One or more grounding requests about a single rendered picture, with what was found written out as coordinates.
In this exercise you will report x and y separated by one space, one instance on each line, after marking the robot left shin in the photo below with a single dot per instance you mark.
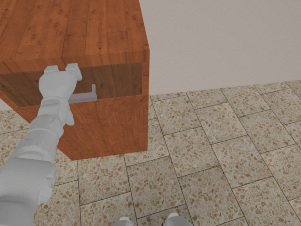
124 218

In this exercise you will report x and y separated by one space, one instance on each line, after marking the cabinet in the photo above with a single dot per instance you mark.
35 34

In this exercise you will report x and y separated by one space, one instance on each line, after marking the robot shin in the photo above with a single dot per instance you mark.
124 218
172 215

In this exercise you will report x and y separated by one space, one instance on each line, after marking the robot right shin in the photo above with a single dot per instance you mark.
172 215

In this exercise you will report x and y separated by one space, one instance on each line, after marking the drawer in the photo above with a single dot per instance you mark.
117 80

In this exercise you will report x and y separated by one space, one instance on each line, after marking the robot left upper arm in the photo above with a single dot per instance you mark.
25 184

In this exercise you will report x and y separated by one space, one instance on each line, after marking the handle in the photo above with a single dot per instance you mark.
83 97

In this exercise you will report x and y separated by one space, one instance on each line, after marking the robot left forearm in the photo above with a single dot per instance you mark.
44 131

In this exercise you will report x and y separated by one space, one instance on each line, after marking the robot left hand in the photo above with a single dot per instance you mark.
60 83

